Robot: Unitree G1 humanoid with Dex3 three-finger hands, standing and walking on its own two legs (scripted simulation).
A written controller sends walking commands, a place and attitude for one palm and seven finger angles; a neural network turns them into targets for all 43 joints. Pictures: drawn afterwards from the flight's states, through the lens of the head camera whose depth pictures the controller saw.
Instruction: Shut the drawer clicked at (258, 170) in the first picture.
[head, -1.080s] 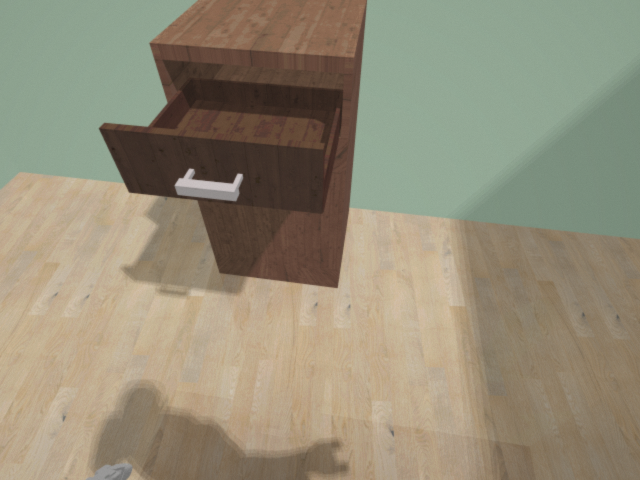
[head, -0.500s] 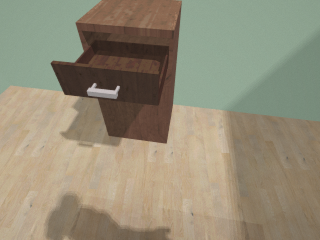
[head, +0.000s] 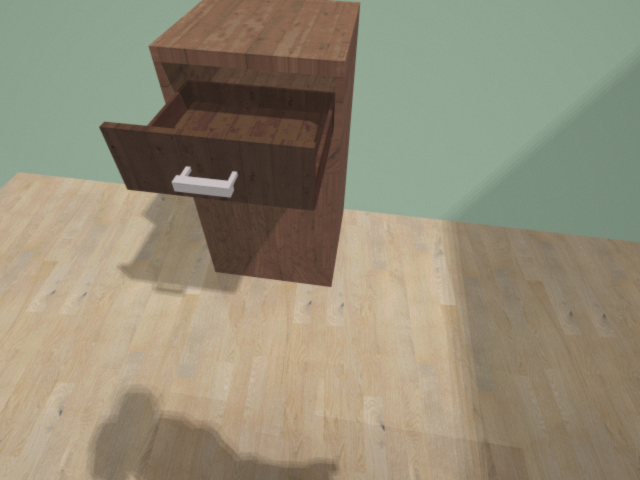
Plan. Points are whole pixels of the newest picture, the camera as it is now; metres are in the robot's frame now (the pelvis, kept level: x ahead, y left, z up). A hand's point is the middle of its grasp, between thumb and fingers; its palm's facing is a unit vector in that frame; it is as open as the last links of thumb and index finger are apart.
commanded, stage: look at it before walking up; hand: left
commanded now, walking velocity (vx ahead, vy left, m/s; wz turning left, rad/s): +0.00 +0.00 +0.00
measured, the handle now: (206, 179) +0.65 +0.27 -0.02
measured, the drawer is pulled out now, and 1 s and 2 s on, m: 0.30 0.30 0.30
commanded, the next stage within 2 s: turn to face it in 0.36 s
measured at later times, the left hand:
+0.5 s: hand out of the picture +0.08 +0.24 -0.16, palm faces -0.01 -0.95 -0.33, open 7.4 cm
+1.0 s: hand out of the picture +0.03 +0.24 -0.19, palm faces +0.02 -0.99 -0.15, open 7.4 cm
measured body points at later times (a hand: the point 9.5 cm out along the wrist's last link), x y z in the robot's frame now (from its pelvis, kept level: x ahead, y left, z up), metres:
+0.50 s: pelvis +0.01 +0.00 +0.00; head +0.01 +0.00 +0.45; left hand +0.08 +0.29 -0.13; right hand +0.09 -0.29 -0.13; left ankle +0.01 +0.12 -0.75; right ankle +0.02 -0.12 -0.75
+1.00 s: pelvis +0.08 +0.06 -0.01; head +0.07 +0.09 +0.44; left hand +0.03 +0.29 -0.18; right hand +0.05 -0.19 -0.15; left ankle +0.06 +0.12 -0.75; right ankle +0.02 -0.09 -0.70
